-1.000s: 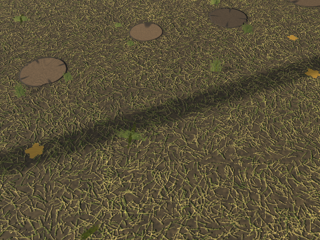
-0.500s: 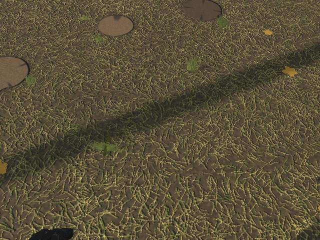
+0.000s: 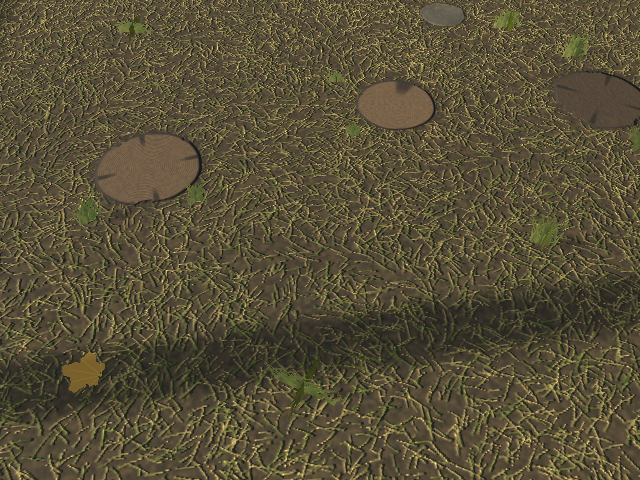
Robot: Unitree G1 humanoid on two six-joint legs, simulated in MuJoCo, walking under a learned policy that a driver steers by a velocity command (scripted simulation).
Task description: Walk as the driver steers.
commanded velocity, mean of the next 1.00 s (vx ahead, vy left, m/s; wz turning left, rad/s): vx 0.07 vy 0.00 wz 0.17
